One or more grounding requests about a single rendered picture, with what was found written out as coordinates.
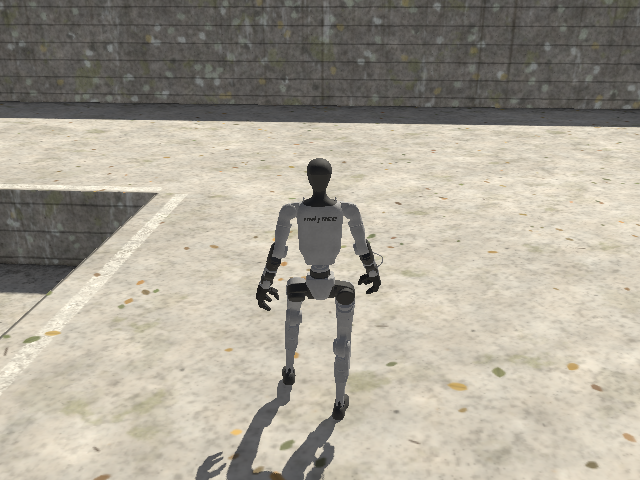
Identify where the left robot forearm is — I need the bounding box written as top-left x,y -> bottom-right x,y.
259,243 -> 281,289

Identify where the left robot upper arm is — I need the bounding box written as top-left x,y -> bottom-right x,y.
272,202 -> 299,259

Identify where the robot torso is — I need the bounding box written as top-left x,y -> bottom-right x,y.
296,197 -> 343,300

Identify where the right robot shin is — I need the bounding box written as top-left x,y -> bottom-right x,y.
334,340 -> 351,407

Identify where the right robot hand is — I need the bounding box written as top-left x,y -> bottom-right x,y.
358,273 -> 381,294

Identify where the right robot forearm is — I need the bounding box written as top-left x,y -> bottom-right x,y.
359,239 -> 379,277

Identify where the left robot hand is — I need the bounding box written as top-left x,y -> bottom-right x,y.
256,285 -> 279,311

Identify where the right robot upper arm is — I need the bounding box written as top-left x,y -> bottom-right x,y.
340,201 -> 369,256

